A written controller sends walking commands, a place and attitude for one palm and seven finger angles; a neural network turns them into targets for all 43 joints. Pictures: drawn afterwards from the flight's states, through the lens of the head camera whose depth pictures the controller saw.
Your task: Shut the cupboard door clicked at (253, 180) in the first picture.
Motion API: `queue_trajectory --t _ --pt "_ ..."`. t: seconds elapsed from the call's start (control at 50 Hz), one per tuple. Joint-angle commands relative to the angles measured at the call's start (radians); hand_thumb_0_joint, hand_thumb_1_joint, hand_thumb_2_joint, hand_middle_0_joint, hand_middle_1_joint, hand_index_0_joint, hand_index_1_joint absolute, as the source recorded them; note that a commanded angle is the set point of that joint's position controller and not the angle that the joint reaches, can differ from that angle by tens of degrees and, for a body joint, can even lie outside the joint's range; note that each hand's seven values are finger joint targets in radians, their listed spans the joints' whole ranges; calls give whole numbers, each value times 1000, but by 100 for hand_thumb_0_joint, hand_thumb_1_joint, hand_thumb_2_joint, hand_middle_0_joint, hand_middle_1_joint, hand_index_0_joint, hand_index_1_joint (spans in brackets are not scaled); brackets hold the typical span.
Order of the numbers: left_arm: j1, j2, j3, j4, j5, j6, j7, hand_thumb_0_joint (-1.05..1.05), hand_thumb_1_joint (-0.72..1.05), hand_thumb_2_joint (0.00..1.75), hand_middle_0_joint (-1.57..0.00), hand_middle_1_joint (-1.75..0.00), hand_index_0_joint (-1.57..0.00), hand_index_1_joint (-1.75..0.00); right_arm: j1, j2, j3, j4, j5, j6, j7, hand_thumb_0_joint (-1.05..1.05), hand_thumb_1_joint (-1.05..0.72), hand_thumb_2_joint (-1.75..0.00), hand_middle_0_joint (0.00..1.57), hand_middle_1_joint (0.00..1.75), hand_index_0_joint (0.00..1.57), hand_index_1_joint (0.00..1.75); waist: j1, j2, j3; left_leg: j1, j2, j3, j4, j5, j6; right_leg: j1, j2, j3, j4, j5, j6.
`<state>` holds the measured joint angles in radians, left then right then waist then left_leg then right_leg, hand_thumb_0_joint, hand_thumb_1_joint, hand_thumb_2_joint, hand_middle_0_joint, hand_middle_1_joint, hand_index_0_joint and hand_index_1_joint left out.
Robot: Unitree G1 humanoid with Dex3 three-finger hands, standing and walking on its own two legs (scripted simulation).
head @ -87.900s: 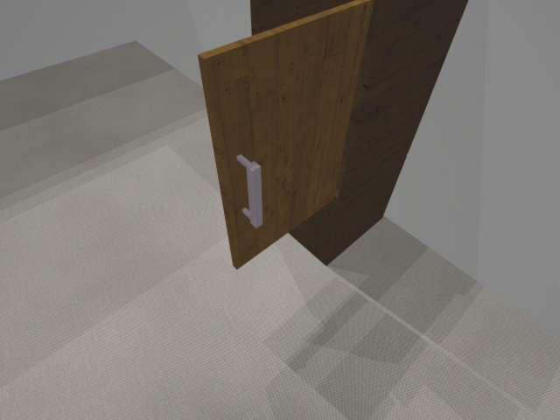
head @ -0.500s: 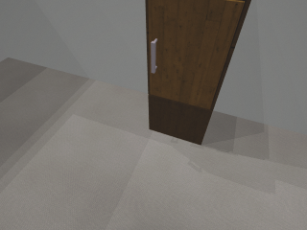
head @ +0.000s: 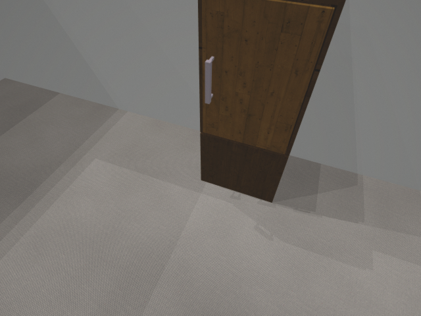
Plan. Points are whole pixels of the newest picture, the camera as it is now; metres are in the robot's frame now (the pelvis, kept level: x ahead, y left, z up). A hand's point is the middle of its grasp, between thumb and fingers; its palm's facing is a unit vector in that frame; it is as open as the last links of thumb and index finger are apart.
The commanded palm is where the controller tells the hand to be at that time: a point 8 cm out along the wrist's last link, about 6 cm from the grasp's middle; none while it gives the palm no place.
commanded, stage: look to check the result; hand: left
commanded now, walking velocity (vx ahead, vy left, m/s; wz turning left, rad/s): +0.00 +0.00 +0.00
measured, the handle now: (210, 80) +0.93 +0.04 -0.05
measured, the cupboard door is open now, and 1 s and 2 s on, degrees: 0 0 0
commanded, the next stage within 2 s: stand and wait in 0.42 s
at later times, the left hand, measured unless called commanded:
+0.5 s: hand out of the picture +0.07 +0.22 -0.16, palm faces -0.01 -0.95 -0.32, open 7.4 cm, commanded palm none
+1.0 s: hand out of the picture +0.09 +0.20 -0.16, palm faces -0.01 -0.95 -0.32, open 7.4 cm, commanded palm none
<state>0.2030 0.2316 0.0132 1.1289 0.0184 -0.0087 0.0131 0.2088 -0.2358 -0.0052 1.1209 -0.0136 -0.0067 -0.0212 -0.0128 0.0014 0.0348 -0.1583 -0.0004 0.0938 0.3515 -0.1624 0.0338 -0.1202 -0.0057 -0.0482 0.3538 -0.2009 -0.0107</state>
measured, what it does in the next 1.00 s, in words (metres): stands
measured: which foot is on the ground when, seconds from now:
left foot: down 0.00-1.00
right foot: down 0.00-1.00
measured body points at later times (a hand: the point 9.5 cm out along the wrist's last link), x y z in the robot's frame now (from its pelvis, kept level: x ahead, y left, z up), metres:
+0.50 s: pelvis +0.02 -0.01 +0.00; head +0.03 -0.02 +0.45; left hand +0.07 +0.27 -0.14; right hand +0.09 -0.29 -0.14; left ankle +0.02 +0.09 -0.75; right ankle +0.00 -0.11 -0.75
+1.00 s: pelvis +0.04 -0.03 +0.00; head +0.05 -0.04 +0.45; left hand +0.09 +0.25 -0.14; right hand +0.09 -0.31 -0.15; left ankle +0.02 +0.09 -0.75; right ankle +0.00 -0.11 -0.75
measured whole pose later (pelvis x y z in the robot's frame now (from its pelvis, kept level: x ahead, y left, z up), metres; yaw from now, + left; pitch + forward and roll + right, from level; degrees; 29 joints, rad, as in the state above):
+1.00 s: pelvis +0.04 -0.03 +0.00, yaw +0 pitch -1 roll +0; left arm 0.15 0.29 0.01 1.13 0.01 -0.02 0.01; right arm 0.15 -0.30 0.00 1.13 -0.01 0.00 -0.02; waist -0.01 0.01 0.04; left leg -0.09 0.03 0.08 0.30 -0.18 -0.01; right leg -0.04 0.03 -0.06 0.28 -0.22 -0.05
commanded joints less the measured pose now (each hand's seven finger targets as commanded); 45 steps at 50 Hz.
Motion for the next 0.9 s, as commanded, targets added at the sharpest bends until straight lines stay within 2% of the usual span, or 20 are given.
queue_trajectory --t 0.0,0.18,0.38,0.64,0.78,0.8,0.88 --pt "7 170 32 -35 -3 -15 6 0 90 90 -20 -30 -20 -30 -9 -170 -30 -50 0 -14 -5 0 -90 -90 20 30 20 30 7 18 -13 33 128 -144 -82 52 -1 -41 -110 113 -80 61 -36" --pt "-24 215 34 -36 -4 -19 3 0 90 90 -20 -30 -20 -30 -49 -217 -31 -54 2 -14 -2 0 -90 -90 20 30 20 30 7 8 -30 57 134 -147 -86 90 -2 -21 -115 114 -93 93 -37" --pt "-48 244 33 -40 -5 -23 3 0 90 90 -20 -30 -20 -30 -84 -243 -29 -56 3 -14 0 0 -90 -90 20 30 20 30 6 4 -50 87 139 -143 -85 136 -6 3 -123 114 -102 154 -37" --pt "-70 251 33 -46 -7 -25 5 0 90 90 -20 -30 -20 -30 -100 -248 -26 -55 0 -13 -1 0 -90 -90 20 30 20 30 5 14 -48 95 139 -136 -87 164 -15 29 -130 117 -106 227 -39" --pt "-65 255 37 -50 -7 -28 7 0 90 90 -20 -30 -20 -30 -88 -248 -26 -56 2 -14 -4 0 -90 -90 20 30 20 30 5 -10 -71 111 141 -131 -73 202 -16 52 -130 113 -99 303 -41" --pt "-66 252 36 -48 -7 -28 8 0 90 90 -20 -30 -20 -30 -86 -242 -26 -53 1 -13 -4 0 -90 -90 20 30 20 30 5 5 -70 109 142 -127 -74 200 -18 58 -134 112 -98 310 -41" --pt "-58 251 37 -48 -7 -28 9 0 90 90 -20 -30 -20 -30 -80 -243 -26 -53 1 -11 -5 0 -90 -90 20 30 20 30 6 -5 -64 113 141 -123 -70 196 -19 54 -130 115 -100 320 -41"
